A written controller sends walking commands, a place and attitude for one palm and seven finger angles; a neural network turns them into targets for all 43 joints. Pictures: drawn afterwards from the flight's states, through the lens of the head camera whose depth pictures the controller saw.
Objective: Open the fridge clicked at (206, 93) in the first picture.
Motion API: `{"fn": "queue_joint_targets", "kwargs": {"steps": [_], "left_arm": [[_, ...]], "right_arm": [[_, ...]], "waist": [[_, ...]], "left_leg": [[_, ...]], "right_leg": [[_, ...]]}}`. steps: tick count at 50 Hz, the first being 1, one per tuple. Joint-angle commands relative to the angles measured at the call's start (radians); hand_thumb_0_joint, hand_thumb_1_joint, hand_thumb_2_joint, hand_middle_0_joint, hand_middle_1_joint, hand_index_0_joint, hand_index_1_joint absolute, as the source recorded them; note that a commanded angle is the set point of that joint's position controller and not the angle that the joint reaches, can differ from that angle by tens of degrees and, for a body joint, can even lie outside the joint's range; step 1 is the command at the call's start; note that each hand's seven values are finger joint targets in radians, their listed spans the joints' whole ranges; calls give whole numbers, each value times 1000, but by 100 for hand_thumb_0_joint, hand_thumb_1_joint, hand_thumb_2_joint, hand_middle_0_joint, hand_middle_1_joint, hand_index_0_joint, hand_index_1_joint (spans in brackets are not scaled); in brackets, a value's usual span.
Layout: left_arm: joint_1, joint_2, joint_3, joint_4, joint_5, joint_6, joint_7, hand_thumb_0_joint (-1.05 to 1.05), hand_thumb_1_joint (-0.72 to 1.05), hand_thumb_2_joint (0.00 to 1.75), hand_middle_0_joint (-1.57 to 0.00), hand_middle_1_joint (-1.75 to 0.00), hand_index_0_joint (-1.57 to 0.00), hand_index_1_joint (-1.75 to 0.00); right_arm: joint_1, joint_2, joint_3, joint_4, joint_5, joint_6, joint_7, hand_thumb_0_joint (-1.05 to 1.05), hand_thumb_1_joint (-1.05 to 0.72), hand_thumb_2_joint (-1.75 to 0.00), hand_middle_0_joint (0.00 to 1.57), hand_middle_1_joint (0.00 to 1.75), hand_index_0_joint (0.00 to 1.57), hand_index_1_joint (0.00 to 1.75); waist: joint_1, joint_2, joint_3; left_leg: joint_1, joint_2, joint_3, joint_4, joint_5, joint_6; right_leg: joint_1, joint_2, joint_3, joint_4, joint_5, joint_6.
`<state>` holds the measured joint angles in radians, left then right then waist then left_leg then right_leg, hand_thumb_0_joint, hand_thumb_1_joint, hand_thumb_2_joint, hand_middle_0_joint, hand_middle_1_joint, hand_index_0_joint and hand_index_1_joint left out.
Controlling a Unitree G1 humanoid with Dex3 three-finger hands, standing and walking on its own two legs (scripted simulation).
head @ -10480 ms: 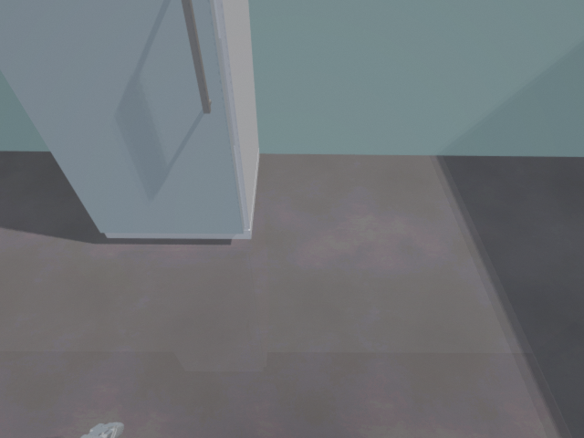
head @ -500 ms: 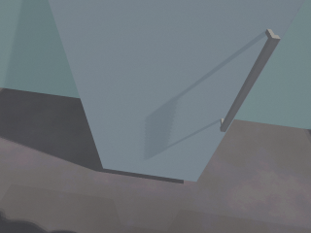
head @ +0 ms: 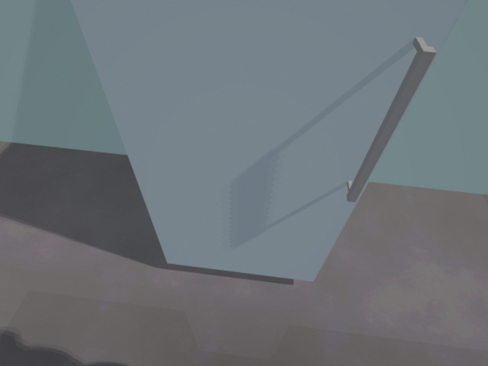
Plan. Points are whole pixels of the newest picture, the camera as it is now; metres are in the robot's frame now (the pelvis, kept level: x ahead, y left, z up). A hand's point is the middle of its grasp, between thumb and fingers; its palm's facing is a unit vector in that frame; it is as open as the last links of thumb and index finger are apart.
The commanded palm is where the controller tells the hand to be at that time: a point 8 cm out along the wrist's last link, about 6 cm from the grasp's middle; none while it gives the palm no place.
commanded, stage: raise the hand to about handle height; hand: right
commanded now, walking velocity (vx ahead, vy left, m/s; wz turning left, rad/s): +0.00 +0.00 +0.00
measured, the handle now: (378, 135) +0.52 -0.23 +0.10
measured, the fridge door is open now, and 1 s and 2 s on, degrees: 0 0 0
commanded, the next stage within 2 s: none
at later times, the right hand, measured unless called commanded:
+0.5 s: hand out of the picture +0.14 -0.20 -0.04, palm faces +0.13 +0.99 +0.04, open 8.5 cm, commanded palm +0.12 -0.26 -0.02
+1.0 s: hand (433, 328) +0.19 -0.25 +0.03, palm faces +0.12 +0.99 -0.07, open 11.6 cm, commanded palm +0.16 -0.31 +0.04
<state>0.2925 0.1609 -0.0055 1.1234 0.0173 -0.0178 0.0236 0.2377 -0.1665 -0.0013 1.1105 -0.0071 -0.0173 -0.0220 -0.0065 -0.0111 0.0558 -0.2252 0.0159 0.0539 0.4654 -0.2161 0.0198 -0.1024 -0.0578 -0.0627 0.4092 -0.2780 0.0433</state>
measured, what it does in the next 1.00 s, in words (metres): stands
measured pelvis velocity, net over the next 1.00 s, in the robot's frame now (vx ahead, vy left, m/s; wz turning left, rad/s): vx -0.02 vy -0.03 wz -0.05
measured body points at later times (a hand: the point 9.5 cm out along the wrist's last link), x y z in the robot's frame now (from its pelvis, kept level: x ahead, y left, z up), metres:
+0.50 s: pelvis -0.03 -0.02 -0.07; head +0.00 -0.03 +0.38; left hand +0.22 +0.22 -0.08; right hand +0.12 -0.25 -0.04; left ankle +0.02 +0.11 -0.74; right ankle -0.04 -0.14 -0.74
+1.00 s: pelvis -0.02 -0.03 -0.05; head +0.01 -0.03 +0.40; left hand +0.13 +0.20 -0.13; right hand +0.18 -0.31 +0.04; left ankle +0.02 +0.10 -0.74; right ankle -0.04 -0.14 -0.74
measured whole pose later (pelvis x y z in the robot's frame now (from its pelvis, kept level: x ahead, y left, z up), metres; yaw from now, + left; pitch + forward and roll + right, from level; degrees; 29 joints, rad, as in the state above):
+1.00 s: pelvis -0.02 -0.03 -0.05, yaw -3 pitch +8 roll +1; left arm 0.32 0.24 -0.03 0.59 -0.03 -0.24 0.06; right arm 0.38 -0.27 -0.25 -0.08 0.31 -0.27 0.25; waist -0.01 -0.02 -0.08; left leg -0.62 0.06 0.08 0.86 -0.37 -0.02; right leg -0.57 -0.04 -0.01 0.92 -0.48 0.00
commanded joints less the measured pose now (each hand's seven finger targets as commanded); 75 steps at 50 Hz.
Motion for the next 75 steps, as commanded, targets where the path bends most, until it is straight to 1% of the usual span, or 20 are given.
{"fn": "queue_joint_targets", "kwargs": {"steps": [1, 3, 4, 5, 6, 7, 8, 9, 10, 11, 13, 16, 20, 25, 26, 30, 38, 49, 64, 75], "left_arm": [[71, 89, 16, -23, -2, -13, 9, 0, 90, 90, -20, -30, -20, -30], [71, 95, 17, -25, -2, -14, 8, 0, 90, 90, -20, -30, -20, -30], [-49, 123, 29, -87, -11, -21, -1, 0, 90, 90, -20, -30, -20, -30], [-64, 276, 39, -436, -65, -179, 46, 0, 90, 90, -20, -30, -20, -30], [-120, 177, 19, -394, -58, -255, 81, 0, 90, 90, -20, -30, -20, -30], [-121, 142, 29, -430, -50, -297, 78, 0, 90, 90, -20, -30, -20, -30], [-105, 168, 33, -392, -69, -311, 77, 0, 90, 90, -20, -30, -20, -30], [-114, 199, 50, -447, -60, -329, 68, 0, 90, 90, -20, -30, -20, -30], [-97, 202, 73, -459, -41, -340, 59, 0, 90, 90, -20, -30, -20, -30], [-116, 195, 84, -500, -37, -348, 41, 0, 90, 90, -20, -30, -20, -30], [-146, 189, 91, -564, -26, -347, 0, 0, 90, 90, -20, -30, -20, -30], [-178, 213, 120, -660, -21, -309, -46, 0, 90, 90, -20, -30, -20, -30], [-197, 204, 102, -800, -45, -253, -23, 0, 90, 90, -20, -30, -20, -30], [-100, 188, 81, -804, -26, -246, 6, 0, 90, 90, -20, -30, -20, -30], [-84, 195, 70, -791, -20, -247, 10, 0, 90, 90, -20, -30, -20, -30], [-86, 211, 53, -759, -37, -263, 26, 0, 90, 90, -20, -30, -20, -30], [-136, 181, 36, -771, -56, -251, 48, 0, 90, 90, -20, -30, -20, -30], [-83, 213, 36, -717, -61, -313, 56, 0, 90, 90, -20, -30, -20, -30], [-92, 228, 14, -698, -72, -317, 79, 0, 90, 90, -20, -30, -20, -30], [-118, 224, -8, -683, -75, -308, 101, 0, 90, 90, -20, -30, -20, -30]], "right_arm": [[37, -126, -25, -38, -5, -13, -8, 0, -90, -90, 20, 30, 20, 30], [35, -131, -28, -39, -5, -13, -8, 0, -90, -90, 20, 30, 20, 30], [165, -129, -26, 12, -6, -27, -50, 0, -90, -90, 20, 30, 20, 30], [-660, -365, -159, -1503, 191, -262, -38, 0, -88, -89, 20, 32, 20, 32], [-420, -423, -240, -1425, 142, -254, -103, 0, -85, -88, 20, 33, 20, 33], [72, -56, -32, -1189, 143, -129, -98, 0, -83, -87, 21, 34, 21, 34], [87, 14, -24, -1082, 180, -103, -94, 0, -81, -86, 21, 36, 21, 36], [-8, -5, -27, -1129, 187, -159, -75, 0, -78, -85, 21, 37, 21, 37], [70, -25, -82, -1053, 189, -222, -49, 0, -76, -84, 21, 39, 21, 39], [240, -7, -110, -976, 202, -285, -3, 0, -74, -83, 21, 40, 21, 40], [389, 55, -95, -925, 236, -446, 114, 0, -69, -81, 22, 43, 22, 43], [455, -66, -223, -889, 257, -627, 282, 0, -62, -78, 22, 48, 22, 48], [320, -103, -220, -1176, 288, -513, 301, 0, -53, -74, 23, 54, 23, 54], [74, -121, -177, -1556, 249, -563, 193, 0, -41, -69, 24, 62, 24, 62], [9, -120, -146, -1583, 247, -575, 197, 0, -39, -68, 24, 63, 24, 63], [24, -125, -102, -1488, 238, -530, 259, 0, -29, -64, 24, 69, 24, 69], [154, -211, -308, -1419, 315, -248, 269, 0, -11, -56, 26, 81, 26, 81], [37, -244, -322, -1383, 329, -314, 298, 0, 15, -45, 27, 98, 27, 98], [-207, -359, -420, -1283, 363, -181, 373, 0, 50, -30, 30, 120, 30, 120], [-425, -458, -500, -1185, 372, -105, 431, 0, 50, -30, 30, 120, 30, 120]], "waist": [[4, 12, 14], [4, 8, 7], [-44, 61, -42], [75, -132, -505], [18, -228, -409], [2, -186, -294], [33, -33, -146], [61, 53, -30], [48, 168, -39], [-5, 181, -33], [-42, 267, -69], [-70, 128, -120], [-73, 43, -259], [16, -98, -359], [51, -65, -337], [71, -98, -295], [-36, -11, -371], [-4, -25, -289], [-21, -71, -246], [-30, -70, -252]], "left_leg": [[34, 92, -108, -94, 94, 27], [40, 95, -108, -92, 93, 27], [87, 166, -156, -41, 602, -2], [202, 73, -119, 15, 403, 17], [146, 17, -96, 47, 204, 19], [82, 3, -2, 54, 91, 18], [-22, 7, 28, 32, 51, -6], [-129, 11, 31, 29, -33, -22], [-195, 8, 36, 41, -135, -28], [-210, 9, 35, 76, -186, -19], [-270, 8, 29, 189, -228, -14], [-284, 21, -22, 308, -150, 14], [-287, 23, -39, 357, -144, 2], [-390, -7, -12, 432, -57, 2], [-424, -15, -9, 439, -66, 2], [-456, -18, 4, 406, -170, 1], [-230, -9, 40, 343, -67, -6], [-213, -3, 20, 261, -71, -9], [-82, -10, 28, 167, 96, -5], [0, -10, 21, 98, 129, -4]], "right_leg": [[-79, -53, 49, -78, 100, -52], [-85, -51, 50, -76, 100, -52], [-144, -67, -7, 158, 125, -25], [41, 63, 35, 1, 224, -63], [70, 52, -17, 6, 218, -60], [-49, 44, 12, -15, 218, -56], [-124, 40, 36, 28, 155, -47], [-204, 45, 60, 70, 72, -51], [-268, 52, 53, 119, 10, -50], [-334, 61, 42, 158, -17, -39], [-483, 68, 29, 260, -55, -22], [-584, 91, 10, 398, -49, -18], [-624, 104, -7, 431, -61, -47], [-531, 65, 57, 496, 6, -58], [-539, 57, 75, 511, -6, -61], [-559, 52, 98, 493, -100, -58], [-517, 54, 99, 370, 17, -45], [-453, 54, 84, 313, 17, -47], [-301, 56, 80, 209, 131, -48], [-212, 55, 81, 144, 160, -54]]}}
